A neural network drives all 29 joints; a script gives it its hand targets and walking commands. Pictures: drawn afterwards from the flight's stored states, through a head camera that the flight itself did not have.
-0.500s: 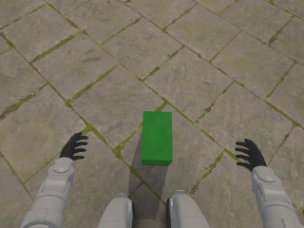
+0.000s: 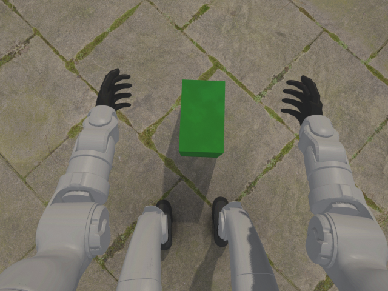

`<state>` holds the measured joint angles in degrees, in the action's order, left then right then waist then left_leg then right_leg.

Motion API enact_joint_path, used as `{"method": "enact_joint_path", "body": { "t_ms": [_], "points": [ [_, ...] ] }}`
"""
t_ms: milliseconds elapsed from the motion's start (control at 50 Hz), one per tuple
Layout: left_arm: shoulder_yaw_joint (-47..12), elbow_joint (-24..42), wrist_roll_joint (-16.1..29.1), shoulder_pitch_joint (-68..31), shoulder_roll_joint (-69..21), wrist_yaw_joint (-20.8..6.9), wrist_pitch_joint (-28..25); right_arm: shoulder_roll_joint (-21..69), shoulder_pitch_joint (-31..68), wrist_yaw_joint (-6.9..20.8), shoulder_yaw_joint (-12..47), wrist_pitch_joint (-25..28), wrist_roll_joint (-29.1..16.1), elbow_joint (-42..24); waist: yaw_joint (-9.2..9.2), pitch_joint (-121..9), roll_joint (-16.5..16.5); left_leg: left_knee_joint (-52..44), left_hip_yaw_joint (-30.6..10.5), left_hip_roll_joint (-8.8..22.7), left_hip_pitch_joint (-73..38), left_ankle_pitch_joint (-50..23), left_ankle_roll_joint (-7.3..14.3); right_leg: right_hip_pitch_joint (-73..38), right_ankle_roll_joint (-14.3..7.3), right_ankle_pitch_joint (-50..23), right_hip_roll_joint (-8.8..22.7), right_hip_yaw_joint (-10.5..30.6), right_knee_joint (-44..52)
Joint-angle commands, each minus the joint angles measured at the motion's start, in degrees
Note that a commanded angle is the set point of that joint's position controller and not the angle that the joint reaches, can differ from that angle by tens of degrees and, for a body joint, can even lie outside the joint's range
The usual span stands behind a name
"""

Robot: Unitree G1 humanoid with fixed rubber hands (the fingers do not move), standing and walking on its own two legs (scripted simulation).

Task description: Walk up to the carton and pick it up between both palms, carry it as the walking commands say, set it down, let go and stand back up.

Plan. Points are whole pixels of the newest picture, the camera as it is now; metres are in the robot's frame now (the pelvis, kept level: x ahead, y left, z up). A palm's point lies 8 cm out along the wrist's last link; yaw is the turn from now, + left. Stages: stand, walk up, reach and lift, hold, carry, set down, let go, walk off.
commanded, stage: reach and lift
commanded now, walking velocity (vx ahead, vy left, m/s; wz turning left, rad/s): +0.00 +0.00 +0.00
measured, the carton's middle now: (201, 122) +0.53 -0.05 -0.58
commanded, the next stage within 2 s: none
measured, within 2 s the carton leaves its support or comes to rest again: neither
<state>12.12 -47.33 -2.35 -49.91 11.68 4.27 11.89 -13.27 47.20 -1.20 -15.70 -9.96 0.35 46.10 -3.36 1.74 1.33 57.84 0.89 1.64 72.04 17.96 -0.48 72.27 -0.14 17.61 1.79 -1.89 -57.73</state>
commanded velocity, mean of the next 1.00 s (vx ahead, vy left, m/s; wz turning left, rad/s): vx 0.00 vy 0.00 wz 0.00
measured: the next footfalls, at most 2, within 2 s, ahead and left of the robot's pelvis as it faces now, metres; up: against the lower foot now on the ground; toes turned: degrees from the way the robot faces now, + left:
none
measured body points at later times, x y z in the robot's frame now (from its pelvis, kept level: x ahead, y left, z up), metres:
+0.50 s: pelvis +0.01 -0.01 -0.02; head +0.34 -0.01 +0.29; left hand +0.54 +0.13 -0.15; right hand +0.52 -0.21 -0.15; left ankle +0.07 +0.13 -0.65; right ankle +0.07 -0.12 -0.65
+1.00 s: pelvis -0.01 +0.00 -0.16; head +0.33 -0.01 +0.13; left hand +0.54 +0.13 -0.30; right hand +0.52 -0.21 -0.30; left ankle +0.07 +0.13 -0.65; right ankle +0.07 -0.12 -0.65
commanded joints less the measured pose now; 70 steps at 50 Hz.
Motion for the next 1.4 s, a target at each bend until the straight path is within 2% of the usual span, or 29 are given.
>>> {"method": "enact_joint_path", "body": {
  "t_ms": [0,140,240,340,420,480,600,760,920,1040,1160,1380],
  "points": [
    [1.4,5.0,-0.6,-15.4,4.3,0.5,-2.1,-5.7,13.7,-0.7,-2.2,2.0,0.9,-5.0,-1.53,-49.0,-0.2,-3.7,-0.8,-5.8,-20.9,-9.8,-1.1,-23.3,2.5,-14.9,-5.4,-0.3,3.8],
    [3.9,3.7,-3.3,-24.0,2.6,1.0,-4.2,-3.3,22.0,-1.4,-5.2,4.0,3.1,-4.4,-0.96,-54.4,-0.4,-2.5,-0.6,-6.8,-17.1,-12.9,-1.3,-23.3,2.6,-20.9,-6.1,0.7,1.8],
    [5.8,3.5,-5.1,-29.3,2.0,1.5,-5.3,-2.2,28.0,-2.2,-6.7,4.7,4.4,-4.3,0.30,-59.8,-1.1,-1.6,0.1,-7.4,-15.5,-15.6,-1.1,-24.9,2.6,-25.1,-6.6,1.4,0.8],
    [7.4,3.5,-6.7,-27.4,0.0,1.2,-6.3,-0.3,26.3,-2.3,-8.6,5.5,6.6,-3.8,0.22,-62.0,-1.2,-0.5,0.5,-7.6,-13.1,-21.5,-1.3,-24.8,2.6,-32.0,-7.0,1.5,-0.1],
    [8.7,6.1,-7.4,-27.5,-1.0,0.9,-6.8,0.8,26.0,-1.7,-9.5,6.0,7.7,-5.7,0.23,-63.1,-0.3,0.6,0.2,-7.2,-13.0,-24.7,-1.6,-21.7,2.3,-33.7,-7.0,1.3,-0.6],
    [9.0,6.2,-7.6,-26.5,-1.8,0.7,-6.9,1.5,25.3,-1.2,-9.9,6.1,8.2,-5.9,0.08,-62.7,0.2,1.8,0.0,-7.0,-12.2,-25.0,-1.6,-18.1,2.2,-32.4,-6.9,0.9,-1.3],
    [9.2,3.9,-7.1,-27.8,-2.2,0.9,-7.1,1.2,27.4,-0.8,-9.9,6.5,8.4,-3.6,-0.26,-59.1,0.3,7.7,0.1,-7.2,-6.2,-19.3,-1.8,-7.1,2.1,-23.6,-7.0,0.1,-6.7],
    [6.4,1.4,-3.5,-31.1,0.1,2.8,-6.6,-1.4,31.2,-2.3,-7.4,6.0,5.5,0.2,-0.34,-60.6,0.6,19.3,1.1,-8.1,2.1,-11.6,-2.4,2.0,2.2,-15.2,-7.4,-1.2,-18.8],
    [0.9,2.5,3.0,-35.8,3.9,5.0,-6.4,-4.8,36.2,-5.0,-2.3,5.7,-0.5,-0.3,-0.70,-67.4,0.7,30.1,2.2,-8.1,5.7,-10.2,-2.3,5.4,2.1,-13.6,-7.2,-1.5,-29.3],
    [-2.7,0.0,7.2,-39.1,5.9,5.9,-6.3,-7.5,39.9,-6.3,0.8,5.7,-4.5,2.6,-0.92,-66.3,0.8,36.1,2.1,-7.4,10.3,-7.4,-2.1,9.5,1.7,-11.0,-6.5,-1.1,-35.2],
    [-4.2,-4.6,9.3,-42.2,7.5,6.1,-6.9,-8.6,43.3,-6.6,3.2,6.1,-6.9,7.3,-0.61,-61.9,0.3,41.3,1.9,-6.8,15.9,-4.3,-1.8,12.9,1.5,-8.2,-5.6,-0.2,-40.1],
    [-7.0,-10.5,12.5,-48.3,10.3,5.8,-8.9,-11.0,49.7,-6.8,7.4,7.8,-10.8,12.9,-0.65,-57.2,-0.5,49.9,1.5,-6.0,20.9,-3.0,-1.7,15.3,1.7,-7.0,-4.5,1.0,-48.1]
  ]
}}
